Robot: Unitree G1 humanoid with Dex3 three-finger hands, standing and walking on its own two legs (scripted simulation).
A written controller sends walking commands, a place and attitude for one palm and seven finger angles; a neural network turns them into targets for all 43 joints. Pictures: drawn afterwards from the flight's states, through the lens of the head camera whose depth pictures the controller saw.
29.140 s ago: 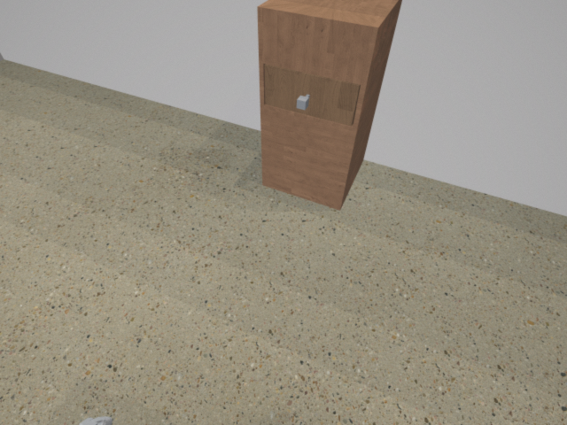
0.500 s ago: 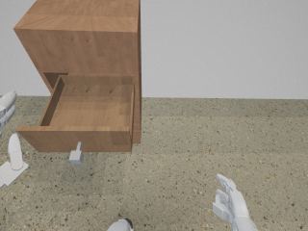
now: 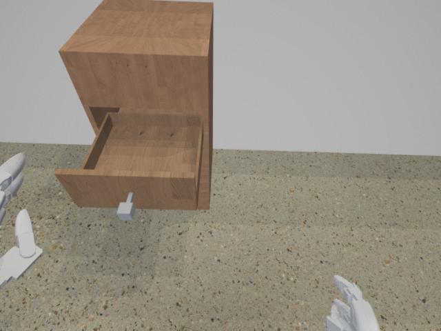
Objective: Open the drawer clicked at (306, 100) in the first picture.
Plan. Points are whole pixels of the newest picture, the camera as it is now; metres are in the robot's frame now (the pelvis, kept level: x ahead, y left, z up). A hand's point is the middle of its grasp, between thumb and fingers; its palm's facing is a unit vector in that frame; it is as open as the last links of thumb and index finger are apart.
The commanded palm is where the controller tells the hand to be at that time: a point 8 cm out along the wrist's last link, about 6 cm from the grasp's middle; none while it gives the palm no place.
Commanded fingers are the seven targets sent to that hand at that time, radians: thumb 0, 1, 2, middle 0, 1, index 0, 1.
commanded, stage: stop stepping back and stand still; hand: left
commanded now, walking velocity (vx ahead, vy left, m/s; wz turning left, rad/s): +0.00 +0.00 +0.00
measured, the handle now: (128, 205) +0.47 +0.29 -0.20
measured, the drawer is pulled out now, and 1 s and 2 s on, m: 0.30 0.30 0.30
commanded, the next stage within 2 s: let the arm hang, fingers relaxed in 0.28 s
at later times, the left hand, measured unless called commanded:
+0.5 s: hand (72, 285) +0.20 +0.26 +0.00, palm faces +0.14 -0.88 -0.45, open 7.4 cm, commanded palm none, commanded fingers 0.00 0.90 0.90 -0.20 -0.30 -0.20 -0.30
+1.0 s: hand out of the picture -0.07 +0.18 -0.17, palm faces +0.04 -0.98 -0.21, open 7.3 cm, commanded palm none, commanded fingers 0.00 0.90 0.90 -0.20 -0.30 -0.20 -0.30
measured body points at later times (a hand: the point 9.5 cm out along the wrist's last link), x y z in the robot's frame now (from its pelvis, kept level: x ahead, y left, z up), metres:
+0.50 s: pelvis -0.01 +0.02 -0.01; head +0.01 +0.00 +0.44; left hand +0.18 +0.31 +0.02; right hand +0.15 -0.23 -0.12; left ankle -0.01 +0.13 -0.74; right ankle +0.01 -0.10 -0.74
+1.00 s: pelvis -0.01 +0.01 +0.01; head +0.01 +0.00 +0.45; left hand -0.07 +0.23 -0.15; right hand -0.06 -0.20 -0.16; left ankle -0.01 +0.13 -0.74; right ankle +0.01 -0.10 -0.74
